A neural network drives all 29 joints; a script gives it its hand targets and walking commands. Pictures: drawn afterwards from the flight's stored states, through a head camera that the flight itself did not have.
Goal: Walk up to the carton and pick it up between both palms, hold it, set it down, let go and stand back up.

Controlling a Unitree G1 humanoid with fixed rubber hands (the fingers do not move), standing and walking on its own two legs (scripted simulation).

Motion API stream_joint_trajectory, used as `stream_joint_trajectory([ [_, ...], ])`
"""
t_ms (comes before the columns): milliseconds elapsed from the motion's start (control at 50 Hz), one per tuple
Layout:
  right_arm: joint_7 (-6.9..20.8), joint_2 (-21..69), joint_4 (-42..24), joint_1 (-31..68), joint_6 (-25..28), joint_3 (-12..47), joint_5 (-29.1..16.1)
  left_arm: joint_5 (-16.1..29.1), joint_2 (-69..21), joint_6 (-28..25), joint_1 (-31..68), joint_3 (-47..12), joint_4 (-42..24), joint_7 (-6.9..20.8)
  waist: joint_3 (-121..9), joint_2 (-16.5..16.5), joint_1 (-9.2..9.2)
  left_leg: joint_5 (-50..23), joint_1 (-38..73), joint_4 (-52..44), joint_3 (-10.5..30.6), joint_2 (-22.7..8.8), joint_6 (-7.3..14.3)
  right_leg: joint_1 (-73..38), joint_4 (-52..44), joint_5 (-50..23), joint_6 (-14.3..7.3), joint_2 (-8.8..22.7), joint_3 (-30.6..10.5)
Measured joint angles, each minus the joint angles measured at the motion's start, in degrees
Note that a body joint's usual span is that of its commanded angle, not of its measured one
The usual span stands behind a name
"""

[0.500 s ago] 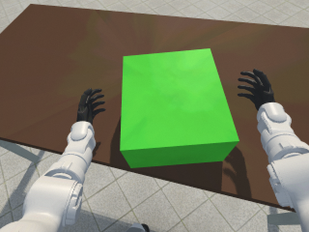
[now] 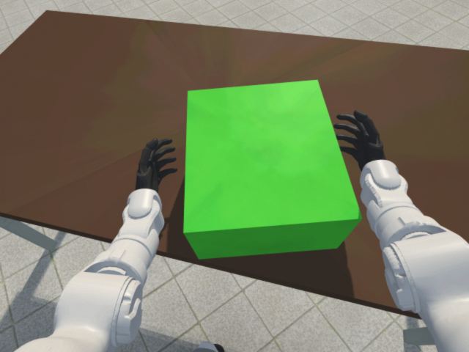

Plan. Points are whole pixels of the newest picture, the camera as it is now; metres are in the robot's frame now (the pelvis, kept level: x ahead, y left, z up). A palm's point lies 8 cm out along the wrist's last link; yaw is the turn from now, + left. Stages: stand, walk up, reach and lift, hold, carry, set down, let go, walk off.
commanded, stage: reach and lift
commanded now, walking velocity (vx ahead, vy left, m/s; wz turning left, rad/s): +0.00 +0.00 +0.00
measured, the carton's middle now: (259, 167) +0.48 +0.07 -0.03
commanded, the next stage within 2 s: none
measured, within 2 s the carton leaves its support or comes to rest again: neither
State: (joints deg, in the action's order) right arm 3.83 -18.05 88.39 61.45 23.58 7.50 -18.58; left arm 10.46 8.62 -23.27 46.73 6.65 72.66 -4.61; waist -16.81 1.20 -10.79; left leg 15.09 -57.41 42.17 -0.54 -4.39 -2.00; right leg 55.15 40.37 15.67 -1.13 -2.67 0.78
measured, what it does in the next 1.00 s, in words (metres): stands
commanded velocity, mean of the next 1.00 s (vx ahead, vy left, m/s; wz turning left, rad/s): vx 0.00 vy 0.00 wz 0.00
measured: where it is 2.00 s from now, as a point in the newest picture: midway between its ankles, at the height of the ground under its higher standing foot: outside the picture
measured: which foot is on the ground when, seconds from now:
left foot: down 0.00-1.00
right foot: down 0.00-1.00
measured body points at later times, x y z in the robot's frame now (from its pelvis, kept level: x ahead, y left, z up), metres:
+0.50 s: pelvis +0.00 +0.00 +0.00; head +0.12 +0.00 +0.44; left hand +0.40 +0.24 +0.01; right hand +0.50 -0.11 +0.04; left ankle +0.02 +0.14 -0.70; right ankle +0.01 -0.11 -0.70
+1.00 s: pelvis +0.00 +0.00 +0.00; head +0.11 +0.00 +0.43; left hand +0.40 +0.24 +0.01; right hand +0.50 -0.11 +0.04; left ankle +0.02 +0.14 -0.70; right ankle +0.01 -0.11 -0.70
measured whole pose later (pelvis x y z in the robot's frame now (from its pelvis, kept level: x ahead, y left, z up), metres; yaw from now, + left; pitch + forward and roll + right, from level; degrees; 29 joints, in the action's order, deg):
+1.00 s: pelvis +0.00 +0.00 +0.00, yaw +0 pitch +28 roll -2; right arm 0.1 -15.2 89.1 61.5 23.4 -0.7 -10.9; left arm 4.7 5.0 -25.9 47.2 13.3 74.2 -7.1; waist -15.9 0.8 -9.3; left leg 16.1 -56.0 43.9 -0.5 -4.1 -1.7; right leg 53.6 42.1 16.9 -1.0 -2.5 0.9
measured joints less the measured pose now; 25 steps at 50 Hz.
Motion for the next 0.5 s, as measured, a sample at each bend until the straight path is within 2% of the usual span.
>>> stream_joint_trajectory([
  [220, -0.9, 0.5, 0.4, -0.7, 0.1, -1.7, 2.1, -2.9, -2.3, -0.2, -0.5, 2.3, -0.4, -1.3, 0.5, -0.3, -0.10, 0.4, 1.9, -0.4, -0.5, -0.2, 0.3, -2.1, -1.0, -0.1, 0.3, -0.2, -0.5],
  [500, -2.2, 1.6, 0.8, -0.5, 0.2, -3.0, 3.2, -3.7, -3.1, -1.2, 0.4, 3.2, 1.3, -1.6, 0.9, -0.3, 0.20, 0.8, 2.3, 0.5, -0.6, -0.1, 0.4, -2.2, 0.2, 0.5, 0.2, -0.1, -0.6],
])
